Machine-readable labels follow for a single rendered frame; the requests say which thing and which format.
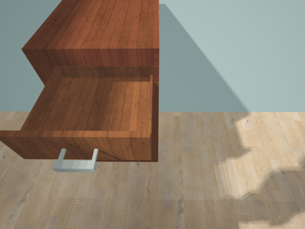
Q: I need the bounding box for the drawer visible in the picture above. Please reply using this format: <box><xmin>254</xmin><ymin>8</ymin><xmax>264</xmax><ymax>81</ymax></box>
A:
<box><xmin>0</xmin><ymin>66</ymin><xmax>153</xmax><ymax>160</ymax></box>

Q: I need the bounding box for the handle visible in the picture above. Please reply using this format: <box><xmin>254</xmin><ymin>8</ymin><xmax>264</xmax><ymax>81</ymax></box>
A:
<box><xmin>52</xmin><ymin>148</ymin><xmax>99</xmax><ymax>172</ymax></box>

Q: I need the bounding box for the cabinet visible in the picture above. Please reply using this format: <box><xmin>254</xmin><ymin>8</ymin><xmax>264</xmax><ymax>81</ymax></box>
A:
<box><xmin>22</xmin><ymin>0</ymin><xmax>159</xmax><ymax>162</ymax></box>

